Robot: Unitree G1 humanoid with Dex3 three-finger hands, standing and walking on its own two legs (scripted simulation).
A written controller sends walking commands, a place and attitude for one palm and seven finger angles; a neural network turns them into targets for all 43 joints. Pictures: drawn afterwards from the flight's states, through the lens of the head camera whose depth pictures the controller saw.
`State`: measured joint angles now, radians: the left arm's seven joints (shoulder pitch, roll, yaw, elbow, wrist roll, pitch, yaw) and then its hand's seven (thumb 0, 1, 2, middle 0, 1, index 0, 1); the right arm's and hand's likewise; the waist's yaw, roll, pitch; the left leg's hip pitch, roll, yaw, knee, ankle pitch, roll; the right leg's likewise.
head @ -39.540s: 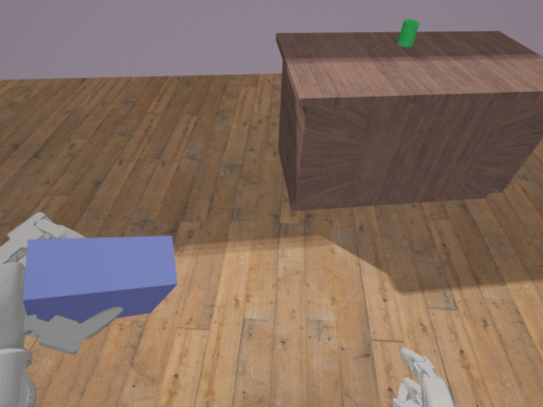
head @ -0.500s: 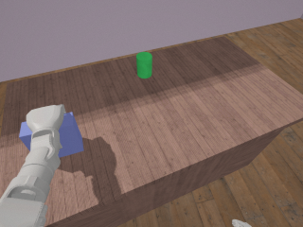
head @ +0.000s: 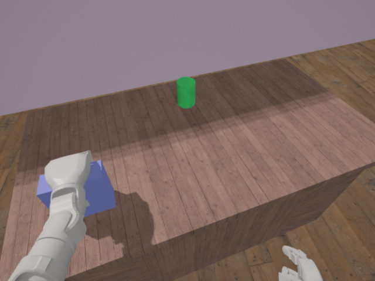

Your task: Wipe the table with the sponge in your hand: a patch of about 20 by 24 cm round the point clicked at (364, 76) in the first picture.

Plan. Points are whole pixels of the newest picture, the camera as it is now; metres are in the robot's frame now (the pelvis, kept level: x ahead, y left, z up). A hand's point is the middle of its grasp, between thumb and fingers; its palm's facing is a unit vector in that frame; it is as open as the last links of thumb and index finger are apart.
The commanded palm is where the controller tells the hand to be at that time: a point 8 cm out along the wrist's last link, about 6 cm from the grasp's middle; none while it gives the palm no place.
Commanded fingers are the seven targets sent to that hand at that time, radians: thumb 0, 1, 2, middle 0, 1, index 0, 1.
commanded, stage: wipe back along the first lane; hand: left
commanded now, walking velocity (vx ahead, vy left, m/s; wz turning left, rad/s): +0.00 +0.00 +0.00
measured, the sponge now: (84, 197) +0.30 +0.30 -0.03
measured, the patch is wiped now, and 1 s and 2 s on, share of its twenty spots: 1.00 1.00 1.00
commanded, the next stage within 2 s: lift the sponge slowly off the table in 0.52 s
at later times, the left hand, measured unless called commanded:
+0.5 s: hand (81, 199) +0.27 +0.28 +0.02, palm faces -0.02 -0.04 -1.00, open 10.0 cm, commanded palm +0.23 +0.25 +0.05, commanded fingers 0.00 0.10 1.30 -1.20 -1.60 -1.20 -1.60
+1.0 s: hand (80, 209) +0.25 +0.27 +0.02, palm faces -0.05 -0.09 -0.99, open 10.0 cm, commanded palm +0.22 +0.25 +0.08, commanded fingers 0.00 0.10 1.30 -1.20 -1.60 -1.20 -1.60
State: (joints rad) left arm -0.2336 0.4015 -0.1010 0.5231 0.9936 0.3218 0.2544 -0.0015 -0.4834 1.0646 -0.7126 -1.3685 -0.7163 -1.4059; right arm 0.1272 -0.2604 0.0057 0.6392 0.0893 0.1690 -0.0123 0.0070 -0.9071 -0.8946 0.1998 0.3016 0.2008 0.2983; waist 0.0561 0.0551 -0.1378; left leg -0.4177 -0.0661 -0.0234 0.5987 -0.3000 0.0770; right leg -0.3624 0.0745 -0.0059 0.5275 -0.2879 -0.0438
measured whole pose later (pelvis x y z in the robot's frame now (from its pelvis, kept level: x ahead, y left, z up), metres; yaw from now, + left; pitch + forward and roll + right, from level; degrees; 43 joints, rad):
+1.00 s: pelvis -0.01 -0.01 +0.01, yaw -1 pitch +2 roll -1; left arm 0.03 0.38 -0.13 0.23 0.96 0.36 0.20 0.00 -0.48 1.06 -0.71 -1.37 -0.71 -1.41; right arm 0.06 -0.25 0.02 0.65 0.07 0.13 -0.03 0.01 -0.91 -0.89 0.20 0.30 0.20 0.30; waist 0.09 0.07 -0.09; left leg -0.29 -0.05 -0.01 0.53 -0.28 0.06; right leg -0.25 0.08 0.01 0.48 -0.27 -0.06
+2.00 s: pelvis -0.02 -0.01 +0.01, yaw -1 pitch -3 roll -1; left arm 0.00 0.43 -0.13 0.06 0.93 0.41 0.06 0.00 -0.50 1.06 -0.75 -1.33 -0.75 -1.37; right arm 0.00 -0.25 0.04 0.68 0.06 0.12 -0.05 0.01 -0.90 -0.89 0.20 0.30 0.20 0.30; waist 0.12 0.08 -0.02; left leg -0.15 -0.06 -0.01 0.41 -0.21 0.07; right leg -0.11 0.07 0.02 0.37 -0.20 -0.05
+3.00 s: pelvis -0.02 -0.02 +0.01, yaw -1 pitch -4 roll +0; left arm 0.00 0.50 -0.09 -0.09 0.89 0.47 -0.05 0.00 -0.50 1.06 -0.75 -1.33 -0.75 -1.37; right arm -0.02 -0.27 0.07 0.67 0.06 0.14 -0.04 0.01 -0.90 -0.89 0.20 0.30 0.20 0.30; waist 0.11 0.09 -0.01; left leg -0.12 -0.05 -0.01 0.40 -0.20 0.05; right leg -0.10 0.09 0.03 0.37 -0.20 -0.07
